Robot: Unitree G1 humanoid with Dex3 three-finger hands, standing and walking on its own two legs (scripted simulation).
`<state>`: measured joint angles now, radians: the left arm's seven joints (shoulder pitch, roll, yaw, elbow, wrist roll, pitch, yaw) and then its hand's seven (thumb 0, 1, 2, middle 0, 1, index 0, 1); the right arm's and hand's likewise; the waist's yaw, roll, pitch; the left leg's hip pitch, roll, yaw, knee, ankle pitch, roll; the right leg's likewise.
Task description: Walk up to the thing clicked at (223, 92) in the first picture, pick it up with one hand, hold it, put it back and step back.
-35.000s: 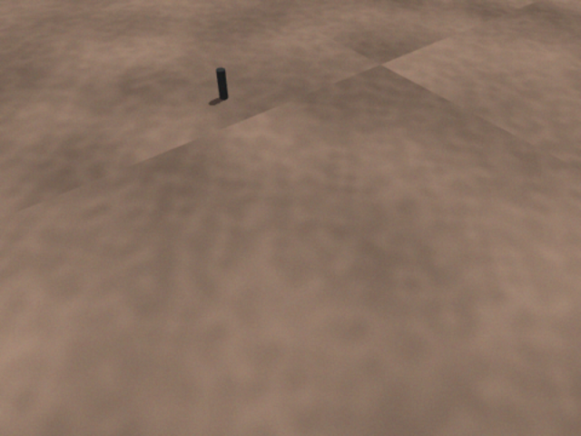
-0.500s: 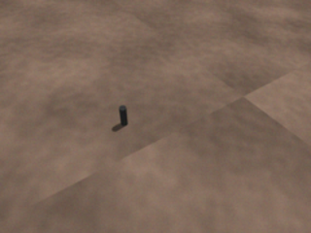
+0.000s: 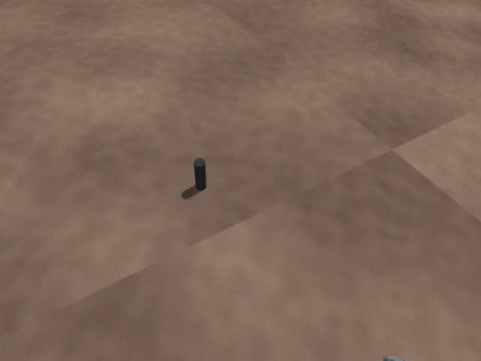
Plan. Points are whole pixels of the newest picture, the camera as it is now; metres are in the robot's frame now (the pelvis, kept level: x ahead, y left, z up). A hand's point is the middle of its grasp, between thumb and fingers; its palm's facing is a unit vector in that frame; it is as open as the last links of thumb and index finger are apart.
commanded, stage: step back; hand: left
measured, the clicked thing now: (200, 175) +1.02 +0.21 -0.67
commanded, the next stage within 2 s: stand in 0.16 s
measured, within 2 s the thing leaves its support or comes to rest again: neither
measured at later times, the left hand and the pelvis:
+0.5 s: hand out of the picture +0.10 +0.24 -0.14, palm faces -0.05 -0.94 -0.33, open 7.4 cm; pelvis +0.00 +0.00 +0.02, yaw -1 degrees
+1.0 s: hand out of the picture +0.07 +0.25 -0.14, palm faces -0.06 -0.94 -0.33, open 7.4 cm; pelvis +0.00 +0.00 +0.02, yaw -1 degrees
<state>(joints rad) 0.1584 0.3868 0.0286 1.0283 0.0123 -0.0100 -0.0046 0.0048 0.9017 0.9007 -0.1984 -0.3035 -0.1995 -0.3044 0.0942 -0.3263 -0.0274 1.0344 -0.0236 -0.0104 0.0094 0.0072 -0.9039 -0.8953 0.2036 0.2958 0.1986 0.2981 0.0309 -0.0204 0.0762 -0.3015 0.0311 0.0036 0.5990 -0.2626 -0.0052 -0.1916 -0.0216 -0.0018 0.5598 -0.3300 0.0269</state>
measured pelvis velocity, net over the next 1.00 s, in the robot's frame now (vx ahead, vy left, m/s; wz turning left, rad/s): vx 0.00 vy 0.00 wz -0.02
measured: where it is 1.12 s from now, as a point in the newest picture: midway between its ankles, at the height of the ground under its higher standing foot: outside the picture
